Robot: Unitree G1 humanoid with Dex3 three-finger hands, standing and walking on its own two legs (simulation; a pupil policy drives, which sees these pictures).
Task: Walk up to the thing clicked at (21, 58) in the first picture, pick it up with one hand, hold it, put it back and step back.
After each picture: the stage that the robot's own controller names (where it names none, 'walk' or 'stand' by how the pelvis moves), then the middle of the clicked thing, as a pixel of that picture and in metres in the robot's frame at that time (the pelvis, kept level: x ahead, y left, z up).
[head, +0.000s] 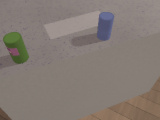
stand; (16, 48) +0.49 +0.29 +0.04
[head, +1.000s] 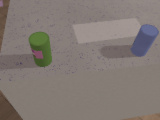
walk; (41, 50) +0.44 +0.17 +0.05
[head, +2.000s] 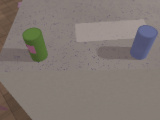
stand; (36, 45) +0.46 +0.21 +0.06
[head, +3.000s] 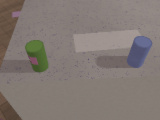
stand; (37, 56) +0.45 +0.20 +0.04
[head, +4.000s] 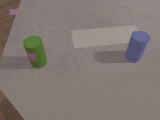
stand; (36, 52) +0.46 +0.20 +0.04
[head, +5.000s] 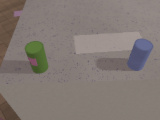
stand; (37, 57) +0.45 +0.20 +0.04
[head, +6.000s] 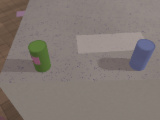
stand; (40, 56) +0.45 +0.19 +0.04
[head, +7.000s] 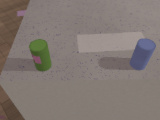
rise first; (41, 55) +0.46 +0.18 +0.04
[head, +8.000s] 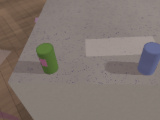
rise first; (47, 59) +0.45 +0.19 +0.04
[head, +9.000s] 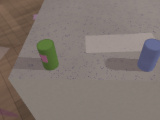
go down; (48, 55) +0.46 +0.19 +0.05
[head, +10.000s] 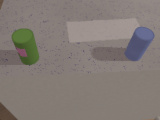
go down; (26, 47) +0.46 +0.18 +0.06
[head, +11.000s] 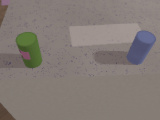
approach; (30, 50) +0.45 +0.18 +0.06
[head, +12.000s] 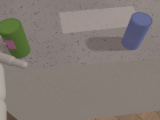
close in; (15, 39) +0.46 +0.20 +0.10
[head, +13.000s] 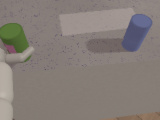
lift; (16, 44) +0.44 +0.20 +0.10
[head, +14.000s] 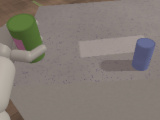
lift; (28, 40) +0.34 +0.16 +0.26
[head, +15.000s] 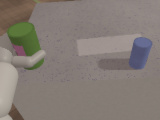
hold; (27, 47) +0.34 +0.17 +0.22
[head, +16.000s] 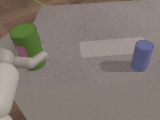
hold; (29, 48) +0.33 +0.16 +0.23
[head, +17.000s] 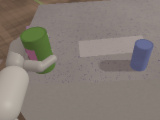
crouch; (39, 51) +0.33 +0.14 +0.22
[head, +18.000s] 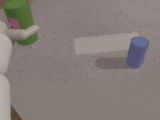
crouch; (22, 23) +0.42 +0.18 +0.25
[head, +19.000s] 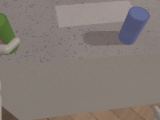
lower; (2, 35) +0.47 +0.22 +0.10
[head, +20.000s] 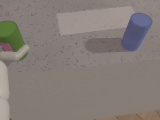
lower; (12, 42) +0.45 +0.20 +0.10
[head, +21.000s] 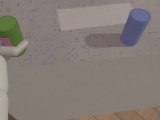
lower; (11, 37) +0.46 +0.20 +0.10
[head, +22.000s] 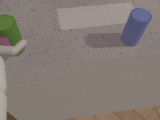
lower; (9, 36) +0.46 +0.21 +0.10
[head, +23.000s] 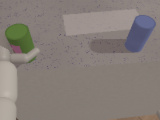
loosen; (22, 44) +0.44 +0.19 +0.10
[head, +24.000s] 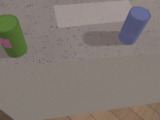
rise; (11, 37) +0.45 +0.19 +0.10
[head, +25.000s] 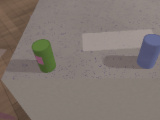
sink last; (44, 56) +0.44 +0.19 +0.08
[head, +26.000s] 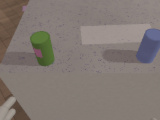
stand; (43, 49) +0.45 +0.18 +0.08
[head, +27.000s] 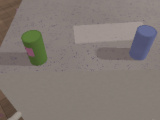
stand; (35, 48) +0.45 +0.19 +0.10
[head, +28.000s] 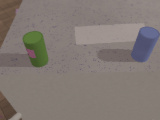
stand; (36, 49) +0.44 +0.18 +0.10
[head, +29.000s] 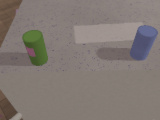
stand; (36, 48) +0.45 +0.19 +0.10
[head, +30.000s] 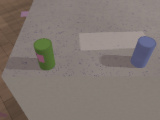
stand; (45, 55) +0.46 +0.18 +0.04
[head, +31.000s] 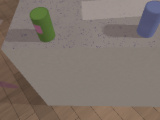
walk; (43, 25) +0.52 +0.18 +0.06
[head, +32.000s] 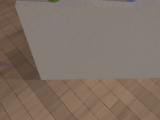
walk; out of the picture +0.77 +0.16 +0.06
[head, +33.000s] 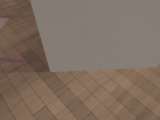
stand; out of the picture +1.04 +0.23 +0.06
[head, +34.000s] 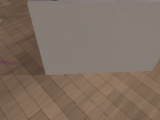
stand; out of the picture +1.02 +0.21 +0.04
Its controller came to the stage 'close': yes
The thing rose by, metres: 0.21
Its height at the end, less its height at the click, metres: +0.00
